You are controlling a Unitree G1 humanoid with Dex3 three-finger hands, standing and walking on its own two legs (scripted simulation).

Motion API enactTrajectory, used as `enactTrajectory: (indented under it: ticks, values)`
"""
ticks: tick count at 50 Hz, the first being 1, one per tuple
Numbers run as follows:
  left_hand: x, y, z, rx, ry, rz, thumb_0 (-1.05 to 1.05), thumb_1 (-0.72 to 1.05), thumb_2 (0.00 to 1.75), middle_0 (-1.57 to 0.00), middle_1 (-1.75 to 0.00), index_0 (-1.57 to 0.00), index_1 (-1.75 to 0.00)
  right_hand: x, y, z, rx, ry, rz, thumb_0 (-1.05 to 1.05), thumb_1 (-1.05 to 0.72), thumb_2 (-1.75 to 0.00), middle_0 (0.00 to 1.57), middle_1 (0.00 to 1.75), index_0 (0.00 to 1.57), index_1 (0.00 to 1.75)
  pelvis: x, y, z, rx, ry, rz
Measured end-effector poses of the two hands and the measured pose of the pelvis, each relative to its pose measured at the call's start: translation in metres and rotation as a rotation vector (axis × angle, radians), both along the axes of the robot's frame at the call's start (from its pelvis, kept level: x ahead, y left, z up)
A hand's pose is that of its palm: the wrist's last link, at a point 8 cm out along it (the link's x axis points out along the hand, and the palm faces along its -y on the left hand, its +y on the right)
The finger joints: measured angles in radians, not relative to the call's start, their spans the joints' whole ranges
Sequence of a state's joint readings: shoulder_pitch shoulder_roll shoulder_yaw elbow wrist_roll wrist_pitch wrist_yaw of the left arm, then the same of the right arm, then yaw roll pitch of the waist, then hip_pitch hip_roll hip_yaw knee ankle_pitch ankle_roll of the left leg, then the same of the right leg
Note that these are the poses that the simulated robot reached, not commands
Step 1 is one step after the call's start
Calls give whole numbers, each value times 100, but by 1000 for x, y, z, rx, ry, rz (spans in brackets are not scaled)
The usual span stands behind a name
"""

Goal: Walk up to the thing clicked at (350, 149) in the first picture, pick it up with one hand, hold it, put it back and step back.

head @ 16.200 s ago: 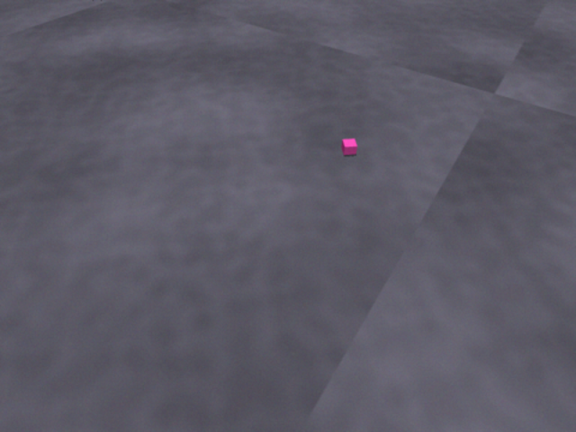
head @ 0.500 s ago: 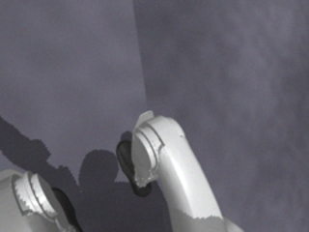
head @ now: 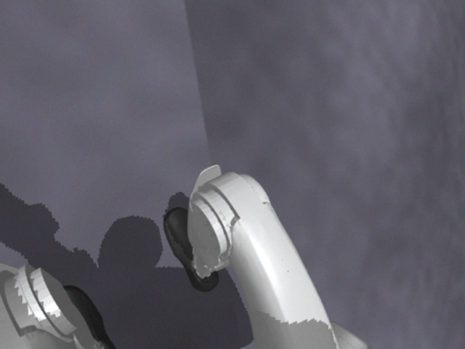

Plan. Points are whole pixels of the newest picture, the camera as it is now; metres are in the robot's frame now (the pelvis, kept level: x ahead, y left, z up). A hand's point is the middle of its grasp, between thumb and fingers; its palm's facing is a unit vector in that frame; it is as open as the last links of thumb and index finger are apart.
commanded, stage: rest palm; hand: left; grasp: from above
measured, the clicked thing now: out of the picture +0.50 +0.32 -0.29
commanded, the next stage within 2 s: close in 0.06 s
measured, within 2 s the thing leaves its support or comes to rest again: neither
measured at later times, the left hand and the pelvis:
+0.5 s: hand out of the picture +0.49 +0.30 -0.27, palm faces -0.33 -0.30 -0.89, open 12.3 cm; pelvis -0.01 +0.00 +0.00, yaw +0 degrees
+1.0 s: hand out of the picture +0.49 +0.30 -0.27, palm faces -0.34 -0.29 -0.90, open 10.3 cm; pelvis -0.01 +0.00 +0.01, yaw +0 degrees
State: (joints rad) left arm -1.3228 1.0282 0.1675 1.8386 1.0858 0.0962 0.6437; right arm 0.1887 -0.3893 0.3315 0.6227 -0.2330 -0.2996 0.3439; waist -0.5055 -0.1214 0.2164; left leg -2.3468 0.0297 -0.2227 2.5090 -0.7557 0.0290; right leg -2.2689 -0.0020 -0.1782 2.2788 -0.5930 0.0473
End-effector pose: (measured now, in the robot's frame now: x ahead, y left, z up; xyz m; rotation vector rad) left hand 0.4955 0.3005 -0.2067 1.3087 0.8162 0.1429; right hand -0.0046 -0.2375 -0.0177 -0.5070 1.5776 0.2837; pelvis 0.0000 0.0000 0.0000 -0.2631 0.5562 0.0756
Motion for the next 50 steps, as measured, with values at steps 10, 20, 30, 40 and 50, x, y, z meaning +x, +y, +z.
enactTrajectory:
  ticks: [10, 20, 30, 40, 50]
  values:
    - [-15, 5, -7, -3, 5, 15, 0, -33, 90, -24, -95, -25, -94, -3, -3, -5, 11, -4, 19, 0, -93, -90, 20, 30, 20, 30, -7, -4, -1, 11, -24, 1]
    - [-11, 7, -5, -12, -8, 24, 0, -28, 82, -29, -85, -30, -85, -5, -2, 3, -9, 5, 21, 0, -92, -90, 20, 30, 20, 30, -7, -2, 3, 1, -24, 0]
    - [-6, 4, -8, -3, -1, 9, 0, -18, 72, -36, -77, -38, -76, -12, 2, 12, -27, 33, 1, 1, -92, -89, 20, 30, 20, 30, -5, 1, 6, -11, -14, -2]
    - [-7, 6, -6, 4, -7, 11, 0, -9, 65, -43, -69, -46, -69, -14, 1, 13, -21, 38, -4, 1, -92, -90, 20, 30, 20, 30, -6, -1, 6, -8, -14, -2]
    - [-6, 8, -3, 8, -5, 11, 0, 4, 57, -53, -62, -56, -60, -9, 0, 7, -24, 13, 4, 1, -92, -89, 20, 30, 20, 30, -7, 0, 6, -6, -17, -3]
